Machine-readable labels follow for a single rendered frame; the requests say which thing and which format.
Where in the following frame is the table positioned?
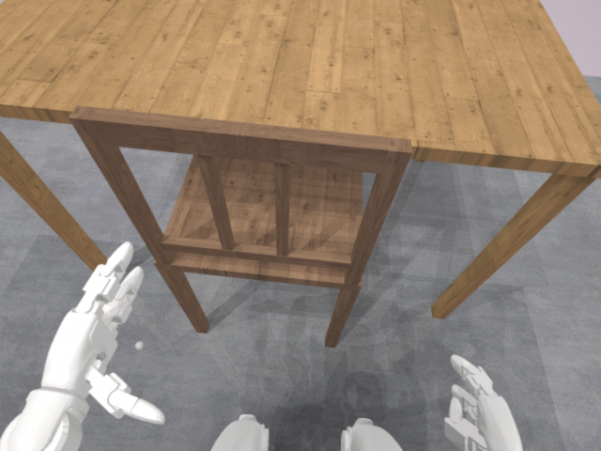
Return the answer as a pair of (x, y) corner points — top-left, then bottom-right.
(0, 0), (601, 319)

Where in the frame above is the left robot hand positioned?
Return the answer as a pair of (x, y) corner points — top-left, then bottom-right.
(41, 241), (165, 425)

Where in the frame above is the robot left forearm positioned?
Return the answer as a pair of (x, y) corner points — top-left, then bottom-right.
(0, 387), (89, 451)

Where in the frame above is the left robot thigh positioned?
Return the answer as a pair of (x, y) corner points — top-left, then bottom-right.
(210, 420), (269, 451)

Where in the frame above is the right robot hand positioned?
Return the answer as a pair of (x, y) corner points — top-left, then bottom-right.
(444, 354), (523, 451)

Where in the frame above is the chair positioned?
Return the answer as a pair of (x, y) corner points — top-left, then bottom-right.
(69, 105), (412, 348)

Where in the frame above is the right robot shin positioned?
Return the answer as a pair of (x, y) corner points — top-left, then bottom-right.
(354, 418), (373, 426)

